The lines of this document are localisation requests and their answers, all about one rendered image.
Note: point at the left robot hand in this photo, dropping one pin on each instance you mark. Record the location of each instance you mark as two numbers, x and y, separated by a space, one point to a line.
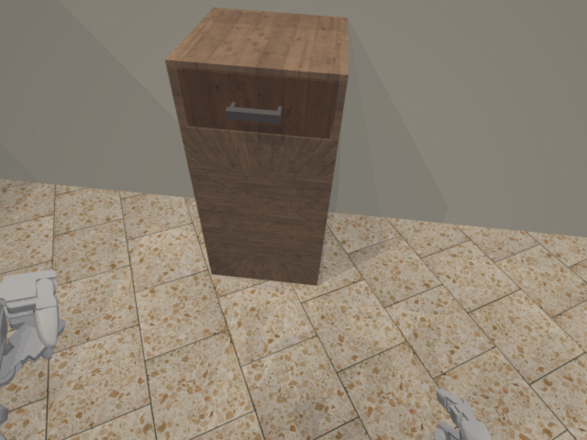
28 303

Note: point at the drawer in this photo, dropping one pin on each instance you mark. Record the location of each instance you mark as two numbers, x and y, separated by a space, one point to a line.
307 103

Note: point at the cabinet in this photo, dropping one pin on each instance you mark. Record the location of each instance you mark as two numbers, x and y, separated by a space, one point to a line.
263 198

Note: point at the handle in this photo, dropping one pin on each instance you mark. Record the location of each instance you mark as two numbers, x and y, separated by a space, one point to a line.
254 115

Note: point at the right robot hand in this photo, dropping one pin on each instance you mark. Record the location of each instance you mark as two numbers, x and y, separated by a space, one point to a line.
462 415

